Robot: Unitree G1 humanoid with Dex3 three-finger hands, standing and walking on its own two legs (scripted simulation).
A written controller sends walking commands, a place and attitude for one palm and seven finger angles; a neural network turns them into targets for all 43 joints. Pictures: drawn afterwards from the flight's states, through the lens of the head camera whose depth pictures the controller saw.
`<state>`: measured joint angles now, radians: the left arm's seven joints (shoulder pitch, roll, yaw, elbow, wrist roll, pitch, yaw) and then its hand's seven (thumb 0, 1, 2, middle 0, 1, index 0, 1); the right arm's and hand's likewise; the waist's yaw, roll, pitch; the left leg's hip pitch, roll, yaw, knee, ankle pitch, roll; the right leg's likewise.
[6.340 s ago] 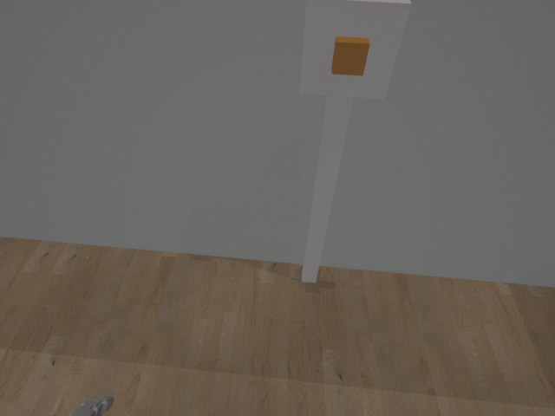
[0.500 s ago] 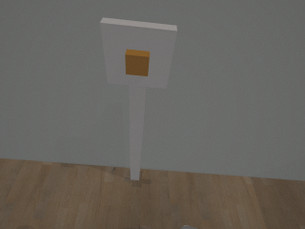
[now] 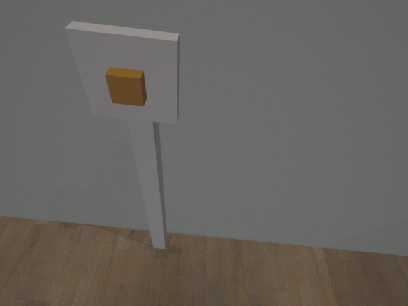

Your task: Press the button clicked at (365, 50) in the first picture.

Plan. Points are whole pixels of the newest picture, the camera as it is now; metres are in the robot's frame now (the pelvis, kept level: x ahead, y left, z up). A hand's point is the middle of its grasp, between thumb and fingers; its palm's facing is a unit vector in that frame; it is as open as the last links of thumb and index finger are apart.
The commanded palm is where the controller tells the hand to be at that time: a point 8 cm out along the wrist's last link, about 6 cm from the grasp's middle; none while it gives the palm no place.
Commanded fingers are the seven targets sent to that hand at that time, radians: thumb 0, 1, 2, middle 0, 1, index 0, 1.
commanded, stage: come to a stop and stand still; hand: left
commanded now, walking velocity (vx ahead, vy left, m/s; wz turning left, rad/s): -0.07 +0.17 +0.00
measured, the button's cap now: (128, 86) +0.45 +0.20 +0.19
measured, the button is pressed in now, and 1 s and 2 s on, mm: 0 0 0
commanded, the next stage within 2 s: none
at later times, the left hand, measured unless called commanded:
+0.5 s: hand out of the picture +0.00 +0.22 -0.18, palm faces +0.02 -0.98 -0.22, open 7.4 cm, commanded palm none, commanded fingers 0.00 0.90 0.90 -0.20 -0.30 -0.20 -0.30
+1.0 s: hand out of the picture +0.01 +0.25 -0.18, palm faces +0.01 -0.98 -0.18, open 7.3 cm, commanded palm none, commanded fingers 0.00 0.90 0.90 -0.20 -0.30 -0.20 -0.30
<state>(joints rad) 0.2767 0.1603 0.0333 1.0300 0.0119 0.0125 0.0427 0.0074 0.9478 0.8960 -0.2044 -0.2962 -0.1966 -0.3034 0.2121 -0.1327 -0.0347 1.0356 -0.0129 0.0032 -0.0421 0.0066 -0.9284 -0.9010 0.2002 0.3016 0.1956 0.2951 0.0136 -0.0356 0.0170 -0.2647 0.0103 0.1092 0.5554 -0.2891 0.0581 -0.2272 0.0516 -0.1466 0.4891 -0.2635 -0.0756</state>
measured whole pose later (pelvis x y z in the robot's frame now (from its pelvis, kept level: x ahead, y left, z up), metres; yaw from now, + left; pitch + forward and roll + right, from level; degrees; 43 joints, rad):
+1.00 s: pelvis +0.01 +0.09 +0.00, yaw -1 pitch -1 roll -1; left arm 0.29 0.14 -0.01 1.09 0.01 0.02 0.06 0.00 0.92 0.90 -0.20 -0.30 -0.19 -0.30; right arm 0.29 -0.16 0.01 1.09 -0.02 -0.01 -0.03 0.02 -0.92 -0.90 0.20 0.30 0.20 0.30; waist 0.00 0.00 0.02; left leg -0.16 -0.14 0.19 0.37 -0.24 0.11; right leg -0.21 -0.05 -0.01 0.50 -0.29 -0.01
